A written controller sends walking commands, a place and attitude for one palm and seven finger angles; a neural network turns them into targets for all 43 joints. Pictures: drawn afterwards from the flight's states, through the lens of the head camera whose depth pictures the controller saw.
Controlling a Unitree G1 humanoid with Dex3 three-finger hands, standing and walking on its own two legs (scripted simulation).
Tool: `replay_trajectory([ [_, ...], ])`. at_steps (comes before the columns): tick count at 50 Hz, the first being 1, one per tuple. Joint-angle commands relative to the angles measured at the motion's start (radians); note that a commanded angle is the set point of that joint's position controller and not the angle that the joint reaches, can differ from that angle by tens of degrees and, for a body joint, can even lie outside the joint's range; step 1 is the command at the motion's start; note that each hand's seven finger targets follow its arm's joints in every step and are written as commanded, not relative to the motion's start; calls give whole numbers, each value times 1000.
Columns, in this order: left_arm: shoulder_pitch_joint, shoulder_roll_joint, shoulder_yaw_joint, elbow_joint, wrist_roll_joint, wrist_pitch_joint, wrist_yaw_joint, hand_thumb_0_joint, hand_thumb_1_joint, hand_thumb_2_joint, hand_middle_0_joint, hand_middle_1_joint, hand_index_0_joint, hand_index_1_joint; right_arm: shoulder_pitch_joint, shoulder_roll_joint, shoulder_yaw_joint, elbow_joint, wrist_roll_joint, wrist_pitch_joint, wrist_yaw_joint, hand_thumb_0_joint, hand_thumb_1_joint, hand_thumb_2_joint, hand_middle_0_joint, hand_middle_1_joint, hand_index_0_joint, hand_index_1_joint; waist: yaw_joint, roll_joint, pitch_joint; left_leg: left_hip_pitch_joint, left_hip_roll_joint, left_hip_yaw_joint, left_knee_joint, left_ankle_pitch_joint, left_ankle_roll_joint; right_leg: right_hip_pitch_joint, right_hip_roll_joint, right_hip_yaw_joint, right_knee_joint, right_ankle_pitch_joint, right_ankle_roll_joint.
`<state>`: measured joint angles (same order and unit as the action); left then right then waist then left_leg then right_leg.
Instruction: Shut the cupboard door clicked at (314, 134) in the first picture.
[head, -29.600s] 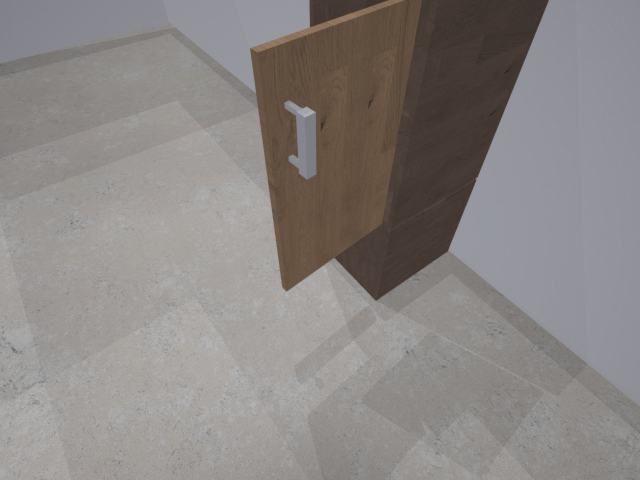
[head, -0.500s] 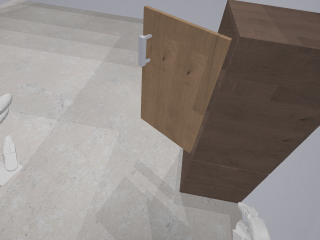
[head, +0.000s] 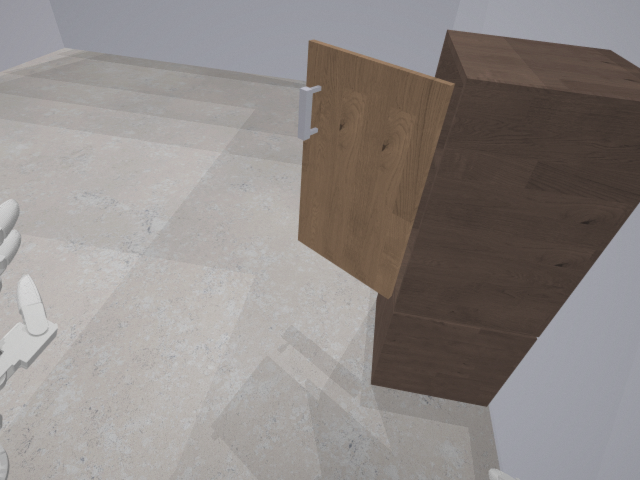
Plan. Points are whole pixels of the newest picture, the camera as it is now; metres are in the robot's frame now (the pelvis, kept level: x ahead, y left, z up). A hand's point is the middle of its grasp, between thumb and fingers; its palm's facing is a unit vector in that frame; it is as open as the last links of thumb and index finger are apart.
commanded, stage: stop stepping back and stand still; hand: left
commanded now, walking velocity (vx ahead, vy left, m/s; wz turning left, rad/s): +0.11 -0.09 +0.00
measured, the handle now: (310, 112) +0.90 +0.08 +0.11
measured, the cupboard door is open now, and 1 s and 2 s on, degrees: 58 58 58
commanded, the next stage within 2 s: let the arm hang, fingers relaxed in 0.34 s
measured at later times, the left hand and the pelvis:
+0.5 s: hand (81, 352) +0.21 +0.27 +0.12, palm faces +0.35 -0.83 -0.44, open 7.4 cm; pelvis -0.01 +0.00 +0.00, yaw -1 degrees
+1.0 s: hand out of the picture -0.07 +0.17 -0.16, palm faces +0.04 -0.98 -0.20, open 7.2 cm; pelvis -0.02 -0.02 +0.01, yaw +1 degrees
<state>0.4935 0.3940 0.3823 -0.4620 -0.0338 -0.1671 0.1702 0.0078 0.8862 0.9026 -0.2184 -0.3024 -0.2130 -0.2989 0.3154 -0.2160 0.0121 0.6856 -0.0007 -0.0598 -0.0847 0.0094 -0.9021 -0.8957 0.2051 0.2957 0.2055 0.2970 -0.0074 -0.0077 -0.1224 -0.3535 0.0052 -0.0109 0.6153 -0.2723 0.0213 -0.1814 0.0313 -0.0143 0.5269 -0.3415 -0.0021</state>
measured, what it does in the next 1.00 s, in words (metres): stands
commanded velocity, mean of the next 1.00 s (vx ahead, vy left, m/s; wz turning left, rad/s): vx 0.01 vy -0.02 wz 0.00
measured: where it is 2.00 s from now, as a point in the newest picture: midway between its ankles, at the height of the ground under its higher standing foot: outside the picture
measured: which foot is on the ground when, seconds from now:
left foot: down 0.00-1.00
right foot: down 0.00-1.00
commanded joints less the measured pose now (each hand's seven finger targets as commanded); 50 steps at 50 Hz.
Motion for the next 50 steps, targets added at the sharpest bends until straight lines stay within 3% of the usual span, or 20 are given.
replay_trajectory([
  [1, -104, 188, 111, -179, -1, -74, 20, 0, 900, 900, -200, -300, -200, -300, -165, -124, -31, -178, 4, -77, -20, 0, -900, -900, 200, 300, 200, 300, -25, 291, 142, 82, 197, -350, -440, -424, 51, -221, 7, -1, 114, -146, -14],
  [2, -135, 189, 111, -203, 5, -75, 18, 0, 900, 900, -200, -300, -200, -300, -173, -117, -26, -188, -5, -82, -19, 0, -900, -900, 200, 300, 200, 300, -22, 312, 173, -2, 263, -484, -545, -558, 70, -208, 24, 9, 234, -122, -1],
  [3, -139, 202, 123, -205, 8, -75, 17, 0, 900, 900, -200, -300, -200, -300, -171, -105, -26, -188, -13, -90, -16, 0, -900, -900, 200, 300, 200, 300, -17, 225, 179, -31, 281, -494, -562, -535, 85, -193, 7, 33, 278, -104, -5],
  [5, -92, 215, 136, -230, 8, -76, 12, 0, 900, 900, -200, -300, -200, -300, -180, -103, -33, -185, -10, -101, -3, 0, -900, -900, 200, 300, 200, 300, 3, 124, 109, -2, 244, -339, -501, -380, 87, -101, 0, 7, 159, -88, -7],
  [8, 11, 180, 113, -246, 7, -63, 8, 0, 900, 900, -200, -300, -200, -300, -171, -108, -30, -200, -10, -91, 5, 0, -900, -900, 200, 300, 200, 300, -2, 232, 60, -38, 159, -165, -448, -342, 23, 77, 20, -51, -61, -24, -14],
  [10, 51, 208, 145, -218, 10, -52, 10, 0, 900, 900, -200, -300, -200, -300, -156, -110, -33, -201, -16, -78, 5, 0, -900, -900, 200, 300, 200, 300, -8, 212, 53, -93, 115, -122, -391, -314, 4, 143, -3, -21, -121, -9, -31],
  [14, 7, 210, 157, -168, -5, -48, 12, 0, 900, 900, -200, -300, -200, -300, -153, -99, -46, -201, -13, -49, 5, 0, -900, -900, 200, 300, 200, 300, -11, -38, 81, -30, 45, -43, -113, -149, -12, -60, -163, 237, -287, -238, -103],
  [16, -30, 201, 138, -190, -7, -52, 17, 0, 900, 900, -200, -300, -200, -300, -154, -95, -44, -192, -7, -43, 8, 0, -900, -900, 200, 300, 200, 300, -16, -61, 114, 7, 39, -27, 5, -38, -16, -143, -250, 323, -328, -223, -152],
  [19, -74, 197, 125, -178, -4, -64, 23, 0, 900, 900, -200, -300, -200, -300, -164, -105, -41, -186, 6, -53, 6, 0, -900, -900, 200, 300, 200, 300, -9, -39, 89, 80, 45, -30, -84, 69, -9, -99, -205, 215, -228, 35, -111],
  [21, -73, 188, 111, -162, -1, -71, 17, 0, 900, 900, -200, -300, -200, -300, -178, -108, -40, -186, 6, -59, -5, 0, -900, -900, 200, 300, 200, 300, -7, 67, 100, 154, 83, -73, -174, 98, 3, -137, -128, 137, -181, 30, -54],
  [22, -77, 4, -277, 564, 82, 84, -138, 0, 900, 900, -200, -300, -200, -300, -202, -292, -84, 18, -9, -114, 93, 0, -900, -900, 200, 300, 200, 300, -38, 131, 181, 66, 138, -161, -45, 449, 31, -230, -131, -1, 36, 246, -35],
  [23, -66, -26, -253, 580, 56, 162, -154, 0, 900, 900, -200, -300, -200, -300, -137, -248, -82, 2, 2, -52, 85, 0, -900, -900, 200, 300, 200, 300, -13, 131, 114, 37, 166, -184, -126, 509, 49, -138, -86, 3, 107, 159, -19],
  [25, -132, -62, -283, 646, 58, 179, -158, 0, 900, 900, -200, -300, -200, -300, -121, -225, -63, -1, -20, -26, 73, 0, -900, -900, 200, 300, 200, 300, -5, 52, 90, 10, 233, -306, -202, 491, 117, -156, -42, 19, 235, -91, -14],
  [27, -172, -36, -295, 748, 55, 175, -159, 0, 900, 900, -200, -300, -200, -300, -133, -240, -55, 2, -31, -11, 67, 0, -900, -900, 200, 300, 200, 300, 7, -24, 48, 58, 240, -328, -207, 522, 151, -145, -45, 50, 221, -118, -14],
  [30, -172, 22, -304, 960, 57, 164, -155, 0, 900, 900, -200, -300, -200, -300, -169, -225, -48, 26, -19, 10, 71, 0, -900, -900, 200, 300, 200, 300, 31, -70, -12, 9, 134, -214, -155, 420, 78, 62, -80, 99, -12, 159, -34],
  [33, -267, -4, -337, 1139, 56, 159, -155, 0, 900, 900, -200, -300, -200, -300, -152, -126, -31, 114, -23, 55, 74, 0, -900, -900, 200, 300, 200, 300, -18, -107, 91, 95, -7, -66, -47, 45, -10, -150, -245, 277, -244, 37, -141],
  [35, -304, -17, -350, 1218, 52, 159, -150, 0, 900, 900, -200, -300, -200, -300, -103, -107, -28, 171, -26, 67, 72, 0, -900, -900, 200, 300, 200, 300, -40, 0, 114, 175, 13, -62, -71, 110, -12, -198, -207, 227, -237, 39, -139],
  [39, -214, -85, -345, 1374, 46, 162, -145, 0, 900, 900, -200, -300, -200, -300, -82, -78, -25, 251, -25, 64, 57, 0, -900, -900, 200, 300, 200, 300, -7, 183, 108, 114, 69, -138, -208, 104, 12, -60, -122, 150, -219, 30, -77],
  [46, -147, -123, -362, 1528, 41, 157, -141, 0, 900, 900, -200, -300, -200, -300, 17, -46, -26, 354, -14, 65, 45, 0, -900, -900, 200, 300, 200, 300, -6, 18, 157, 130, 76, -116, -236, 115, 13, -34, -125, 127, -267, 42, -70],
  [50, -108, -143, -366, 1570, 40, 158, -136, 0, 900, 900, -200, -300, -200, -300, 52, -31, -24, 389, -12, 66, 41, 0, -900, -900, 200, 300, 200, 300, -2, 11, 179, 141, 76, -106, -243, 122, 16, -47, -119, 120, -270, 32, -68],
])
